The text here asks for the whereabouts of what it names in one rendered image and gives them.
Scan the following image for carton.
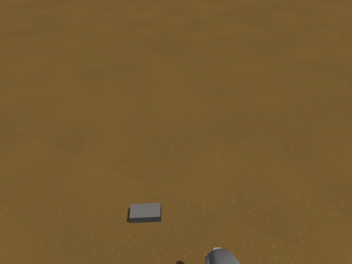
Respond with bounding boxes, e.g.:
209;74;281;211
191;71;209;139
129;203;161;223

